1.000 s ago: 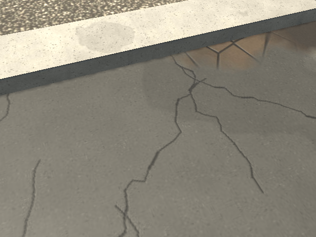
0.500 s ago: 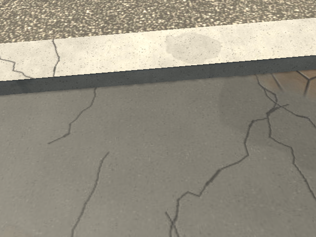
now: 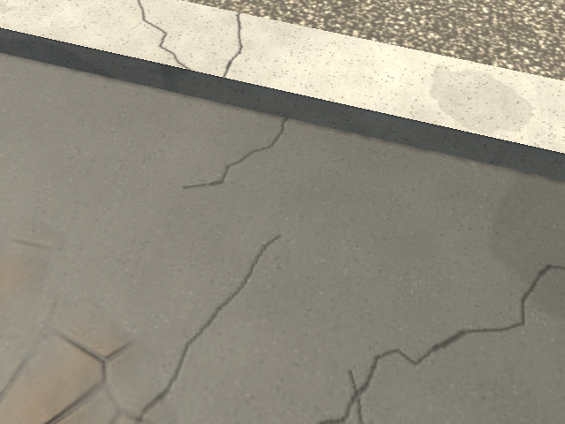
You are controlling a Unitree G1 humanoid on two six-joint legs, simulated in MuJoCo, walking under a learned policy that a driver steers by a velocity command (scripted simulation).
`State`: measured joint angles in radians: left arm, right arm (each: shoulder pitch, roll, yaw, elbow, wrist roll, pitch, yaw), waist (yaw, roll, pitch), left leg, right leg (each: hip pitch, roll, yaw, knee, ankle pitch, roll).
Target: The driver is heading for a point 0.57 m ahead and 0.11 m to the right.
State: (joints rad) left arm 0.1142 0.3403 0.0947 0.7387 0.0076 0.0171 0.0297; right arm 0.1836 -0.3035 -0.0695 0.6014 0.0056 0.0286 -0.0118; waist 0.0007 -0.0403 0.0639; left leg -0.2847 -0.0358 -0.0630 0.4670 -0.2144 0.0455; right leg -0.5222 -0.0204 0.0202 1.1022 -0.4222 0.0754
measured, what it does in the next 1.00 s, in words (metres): steps on the spot, turning right: right foot, then right foot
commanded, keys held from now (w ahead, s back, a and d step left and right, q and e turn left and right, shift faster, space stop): q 0.04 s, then no key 0.12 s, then e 0.80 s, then w+e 0.04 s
